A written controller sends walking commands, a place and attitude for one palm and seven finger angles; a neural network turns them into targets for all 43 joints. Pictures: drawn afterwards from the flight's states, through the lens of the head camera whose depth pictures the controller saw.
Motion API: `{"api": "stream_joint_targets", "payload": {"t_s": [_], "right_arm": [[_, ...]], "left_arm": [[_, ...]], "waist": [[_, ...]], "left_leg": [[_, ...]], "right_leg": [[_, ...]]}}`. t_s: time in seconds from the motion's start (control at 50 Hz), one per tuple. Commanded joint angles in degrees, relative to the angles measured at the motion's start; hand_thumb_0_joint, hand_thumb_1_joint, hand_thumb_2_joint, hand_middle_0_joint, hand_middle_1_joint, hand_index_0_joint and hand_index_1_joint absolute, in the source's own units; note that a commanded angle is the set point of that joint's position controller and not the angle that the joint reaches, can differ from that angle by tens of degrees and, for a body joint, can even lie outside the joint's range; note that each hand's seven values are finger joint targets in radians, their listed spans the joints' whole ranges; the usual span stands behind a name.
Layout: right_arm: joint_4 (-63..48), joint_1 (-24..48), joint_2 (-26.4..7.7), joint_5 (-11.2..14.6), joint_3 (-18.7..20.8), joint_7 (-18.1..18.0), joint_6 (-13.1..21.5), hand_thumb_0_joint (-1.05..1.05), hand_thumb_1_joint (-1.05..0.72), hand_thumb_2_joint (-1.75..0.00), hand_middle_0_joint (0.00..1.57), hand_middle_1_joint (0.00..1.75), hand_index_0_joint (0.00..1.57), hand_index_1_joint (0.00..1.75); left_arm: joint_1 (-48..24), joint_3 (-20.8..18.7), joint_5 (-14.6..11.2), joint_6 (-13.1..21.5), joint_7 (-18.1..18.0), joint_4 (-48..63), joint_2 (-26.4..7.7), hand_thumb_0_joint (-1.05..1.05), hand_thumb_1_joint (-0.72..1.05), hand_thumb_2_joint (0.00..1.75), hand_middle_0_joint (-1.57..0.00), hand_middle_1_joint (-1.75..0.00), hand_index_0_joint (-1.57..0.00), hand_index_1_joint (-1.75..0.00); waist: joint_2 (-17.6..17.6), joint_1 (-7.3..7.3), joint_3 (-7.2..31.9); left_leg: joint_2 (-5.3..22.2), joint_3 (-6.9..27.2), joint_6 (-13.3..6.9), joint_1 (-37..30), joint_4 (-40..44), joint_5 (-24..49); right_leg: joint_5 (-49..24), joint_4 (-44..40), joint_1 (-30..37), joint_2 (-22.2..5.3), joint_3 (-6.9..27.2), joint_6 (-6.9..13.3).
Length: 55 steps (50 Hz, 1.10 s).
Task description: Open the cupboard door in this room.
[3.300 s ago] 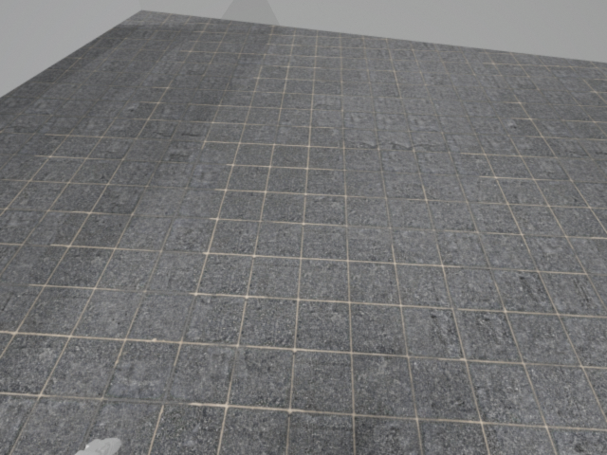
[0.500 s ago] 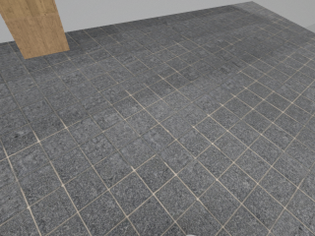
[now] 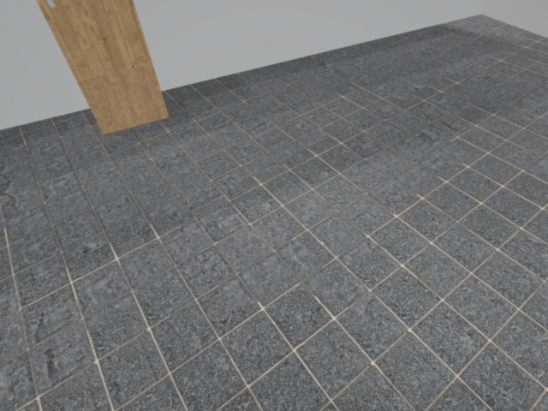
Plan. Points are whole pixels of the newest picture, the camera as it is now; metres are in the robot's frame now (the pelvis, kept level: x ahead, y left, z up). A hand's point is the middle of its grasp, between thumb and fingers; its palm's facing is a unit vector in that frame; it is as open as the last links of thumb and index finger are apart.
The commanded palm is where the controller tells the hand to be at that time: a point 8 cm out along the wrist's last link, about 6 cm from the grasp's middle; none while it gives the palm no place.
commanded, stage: stand and wait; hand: left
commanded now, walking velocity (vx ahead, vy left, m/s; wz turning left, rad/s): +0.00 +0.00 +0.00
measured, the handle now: out of the picture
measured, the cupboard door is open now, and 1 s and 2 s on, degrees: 0 0 0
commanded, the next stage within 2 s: turn or walk to find it in 0.12 s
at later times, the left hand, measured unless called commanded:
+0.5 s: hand out of the picture -0.05 +0.21 -0.18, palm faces +0.19 -0.96 -0.23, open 7.4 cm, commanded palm none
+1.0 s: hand out of the picture -0.01 +0.27 -0.16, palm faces +0.35 -0.90 -0.25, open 7.4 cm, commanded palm none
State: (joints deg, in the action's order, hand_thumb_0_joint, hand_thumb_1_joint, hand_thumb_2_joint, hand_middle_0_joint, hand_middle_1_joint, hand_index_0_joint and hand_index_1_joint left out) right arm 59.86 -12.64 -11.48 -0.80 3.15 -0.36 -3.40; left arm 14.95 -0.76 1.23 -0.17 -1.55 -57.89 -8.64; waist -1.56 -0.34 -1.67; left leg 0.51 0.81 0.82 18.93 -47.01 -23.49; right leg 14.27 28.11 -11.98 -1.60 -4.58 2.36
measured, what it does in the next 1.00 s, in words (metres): steps on the spot, turning left: left foot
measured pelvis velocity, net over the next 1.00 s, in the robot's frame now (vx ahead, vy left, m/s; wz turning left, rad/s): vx -0.04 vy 0.05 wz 0.36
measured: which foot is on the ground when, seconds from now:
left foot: up 0.00-0.14, down 0.16-1.00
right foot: down 0.00-0.64, up 0.66-1.00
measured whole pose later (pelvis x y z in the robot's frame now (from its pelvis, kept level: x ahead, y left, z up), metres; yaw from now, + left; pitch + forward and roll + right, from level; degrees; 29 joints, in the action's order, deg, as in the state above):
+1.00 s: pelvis -0.04 +0.05 +0.00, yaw +20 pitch +1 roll +0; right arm 54.9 -12.8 -10.6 -1.6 2.8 -0.4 -1.7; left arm 7.7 -3.2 0.5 -2.6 -1.0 -52.7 -12.3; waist -0.2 1.9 -2.9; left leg -2.9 2.1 -2.1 15.6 -26.4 -12.1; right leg 25.3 46.3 -20.8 -2.5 -1.4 -3.7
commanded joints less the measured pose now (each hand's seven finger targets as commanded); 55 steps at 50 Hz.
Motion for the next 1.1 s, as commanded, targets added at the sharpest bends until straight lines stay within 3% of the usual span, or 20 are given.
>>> {"api": "stream_joint_targets", "payload": {"t_s": [0.0,0.06,0.12,0.2,0.34,0.42,0.48,0.56,0.58,0.6,0.62,0.64,0.68,0.76,0.9,1.0,1.02,1.04,1.06,1.08], "right_arm": [[-1.73,-0.69,-1.93,0.07,0.31,-0.31,1.37,0.0,-0.9,-0.9,0.2,0.3,0.2,0.3],[-0.29,-1.8,-1.28,0.16,-0.46,-0.8,2.03,0.0,-0.9,-0.9,0.2,0.3,0.2,0.3],[2.46,-5.64,-2.49,0.16,-0.88,-1.25,3.09,0.0,-0.9,-0.9,0.2,0.3,0.2,0.3],[1.23,-0.93,-4.91,-0.01,-0.7,-1.3,3.07,0.0,-0.9,-0.9,0.2,0.3,0.2,0.3],[-3.0,0.29,-6.55,-0.26,0.82,-0.82,1.99,0.0,-0.9,-0.9,0.2,0.3,0.2,0.3],[-5.43,-1.16,-4.22,-0.48,1.45,-0.15,0.81,0.0,-0.9,-0.9,0.2,0.3,0.2,0.3],[-5.93,-1.45,-3.27,-0.09,1.87,0.7,0.73,0.0,-0.9,-0.9,0.2,0.3,0.2,0.3],[-6.16,-2.89,-2.4,-0.04,1.06,0.97,1.54,0.0,-0.9,-0.9,0.2,0.3,0.2,0.3],[-5.97,-4.42,-3.18,-0.13,1.14,1.03,1.88,0.0,-0.9,-0.9,0.2,0.3,0.2,0.3],[-6.19,-5.15,-6.55,-0.48,1.74,1.0,2.27,0.0,-0.9,-0.9,0.2,0.3,0.2,0.3],[-7.29,-6.23,-12.43,-0.96,2.96,0.65,2.63,0.0,-0.9,-0.9,0.2,0.3,0.2,0.3],[-6.89,-7.33,-14.5,-1.03,3.5,0.04,2.76,0.0,-0.9,-0.9,0.2,0.3,0.2,0.3],[-7.4,-2.72,-12.06,-0.81,2.74,-0.67,3.14,0.0,-0.9,-0.9,0.2,0.3,0.2,0.3],[-8.08,-0.36,-9.99,-0.57,1.86,-0.99,3.64,0.0,-0.9,-0.9,0.2,0.3,0.2,0.3],[-7.75,-3.37,-10.79,-0.83,2.63,-0.83,2.88,0.0,-0.9,-0.9,0.2,0.3,0.2,0.3],[-8.89,-0.28,-10.88,-0.63,2.94,-0.32,2.34,0.0,-0.9,-0.9,0.2,0.3,0.2,0.3],[-9.19,0.14,-10.3,-0.26,2.85,-0.14,2.3,0.0,-0.9,-0.9,0.2,0.3,0.2,0.3],[-9.52,-0.46,-7.77,0.32,2.62,0.23,2.41,0.0,-0.9,-0.9,0.2,0.3,0.2,0.3],[-11.24,-0.18,-4.72,0.34,1.92,0.56,2.46,0.0,-0.9,-0.9,0.2,0.3,0.2,0.3],[-11.55,1.47,-7.05,-0.46,2.63,0.18,1.51,0.0,-0.9,-0.9,0.2,0.3,0.2,0.3]], "left_arm": [[2.0,-2.21,0.21,0.97,-0.48,1.31,-9.47,0.0,0.9,0.9,-0.2,-0.3,-0.2,-0.3],[3.11,-2.24,-0.01,0.8,-0.54,-0.38,-9.73,0.0,0.9,0.9,-0.2,-0.3,-0.2,-0.3],[2.01,-1.7,-0.86,0.44,-0.45,-1.29,-7.54,0.0,0.9,0.9,-0.2,-0.3,-0.2,-0.3],[1.62,-1.83,-0.73,-0.64,-0.28,-1.9,-6.77,0.0,0.9,0.9,-0.2,-0.3,-0.2,-0.3],[4.07,-2.92,0.03,-0.75,-0.12,-0.56,-7.27,0.0,0.9,0.9,-0.2,-0.3,-0.2,-0.3],[4.1,-4.79,0.48,-0.56,-0.52,2.17,-12.35,0.0,0.9,0.9,-0.2,-0.3,-0.2,-0.3],[-1.34,-4.78,0.95,-0.34,-0.98,4.33,-11.97,0.0,0.9,0.9,-0.2,-0.3,-0.2,-0.3],[-1.58,-5.08,0.81,-0.74,-0.6,4.64,-13.83,0.0,0.9,0.9,-0.2,-0.3,-0.2,-0.3],[-1.4,-4.95,0.42,-1.07,-0.36,4.59,-13.12,0.0,0.9,0.9,-0.2,-0.3,-0.2,-0.3],[-0.89,-4.58,-0.11,-1.65,-0.05,5.66,-11.29,0.0,0.9,0.9,-0.2,-0.3,-0.2,-0.3],[-2.25,-3.9,-0.33,-1.89,0.39,8.27,-7.89,0.0,0.9,0.9,-0.2,-0.3,-0.2,-0.3],[-6.12,-3.62,0.17,-2.17,0.35,9.49,-8.68,0.0,0.9,0.9,-0.2,-0.3,-0.2,-0.3],[-6.5,-4.07,0.14,-2.07,0.51,8.45,-8.83,0.0,0.9,0.9,-0.2,-0.3,-0.2,-0.3],[-4.28,-3.82,-0.15,-1.78,0.8,6.88,-8.4,0.0,0.9,0.9,-0.2,-0.3,-0.2,-0.3],[-7.58,-3.37,-0.6,-1.49,0.4,9.42,-7.38,0.0,0.9,0.9,-0.2,-0.3,-0.2,-0.3],[-2.09,-3.34,-0.97,-0.69,-0.06,8.62,-7.91,0.0,0.9,0.9,-0.2,-0.3,-0.2,-0.3],[-0.25,-3.49,-0.88,-0.2,-0.2,8.24,-8.86,0.0,0.9,0.9,-0.2,-0.3,-0.2,-0.3],[0.93,-4.04,-0.26,0.43,-0.55,8.12,-12.09,0.0,0.9,0.9,-0.2,-0.3,-0.2,-0.3],[0.99,-4.84,0.37,0.66,-0.83,8.25,-16.63,0.0,0.9,0.9,-0.2,-0.3,-0.2,-0.3],[1.55,-5.11,-0.11,0.69,-0.9,8.78,-16.62,0.0,0.9,0.9,-0.2,-0.3,-0.2,-0.3]], "waist": [[9.8,-0.63,-1.09],[8.85,-0.77,0.67],[2.39,0.51,0.86],[-7.6,-1.31,-2.32],[-3.13,-1.69,-2.7],[16.51,-2.29,0.46],[8.45,0.18,1.41],[10.18,0.59,2.55],[6.21,1.54,2.78],[-3.67,2.04,1.4],[-18.63,2.95,-0.62],[-12.91,4.65,0.45],[-9.81,1.91,1.39],[-5.88,0.93,2.23],[-6.0,2.91,4.42],[-5.96,0.23,5.94],[-3.37,-0.72,6.79],[4.46,-0.91,7.35],[17.39,-1.15,5.16],[17.07,-2.08,5.12]], "left_leg": [[1.69,-1.52,0.53,0.65,2.71,-0.95],[1.91,-2.4,0.45,-4.41,13.68,2.15],[4.81,1.22,-1.09,-13.6,25.18,14.79],[9.33,7.91,-3.66,-1.07,30.05,13.05],[7.24,9.59,-4.71,5.68,27.37,5.15],[-0.06,-1.85,-1.14,8.13,-0.7,-2.52],[2.82,-1.71,-0.54,6.57,-10.45,-5.03],[1.67,-6.86,0.49,-1.97,8.77,2.01],[1.62,-6.18,0.22,-7.33,16.39,7.66],[6.64,3.45,-1.79,-9.18,24.28,8.6],[19.65,21.74,-7.93,-8.82,32.46,15.7],[22.64,25.73,-12.24,-5.35,33.85,16.16],[17.81,20.4,-10.83,-5.07,31.98,14.86],[12.5,12.22,-9.9,-8.42,29.31,27.04],[12.85,16.54,-11.55,-13.95,26.95,34.19],[9.91,16.8,-9.12,-8.0,22.69,34.59],[7.66,15.61,-6.74,-4.9,19.98,30.42],[3.34,10.71,-3.13,3.43,13.42,19.88],[-4.44,1.95,0.53,13.57,3.64,-2.65],[-3.04,3.52,0.82,13.27,-7.18,-10.05]], "right_leg": [[-11.77,-12.61,0.67,-12.75,11.76,6.03],[-12.42,-10.91,1.53,-12.08,11.98,5.77],[-4.28,-7.4,-4.5,-7.71,7.63,0.53],[-1.5,-2.01,1.29,-3.87,0.82,-3.36],[3.8,-1.0,0.79,-5.04,1.46,-3.67],[16.99,-16.99,-0.99,-21.98,16.02,4.9],[4.53,-13.74,-3.85,-22.08,8.29,5.82],[-3.58,-4.29,-4.08,-18.93,-0.75,2.59],[-1.66,0.73,-7.44,-17.58,-3.24,0.19],[4.33,10.03,-13.76,-12.75,-5.79,-3.06],[18.39,22.79,-23.01,-5.54,-7.02,-6.97],[19.57,31.94,-21.84,-5.08,-0.38,-5.86],[12.79,37.76,-22.84,-5.33,3.93,-5.53],[8.5,32.88,-18.57,-4.03,3.23,-6.54],[12.13,20.65,-14.9,-1.55,3.54,-6.55],[4.16,2.87,-2.31,0.18,2.43,-5.67],[-2.22,-5.65,3.63,-0.73,2.65,-5.46],[-5.54,-10.02,11.33,-8.94,10.07,-3.13],[-13.16,-11.2,13.47,-22.06,22.32,3.26],[-20.06,-11.25,8.42,-26.0,23.03,7.14]]}}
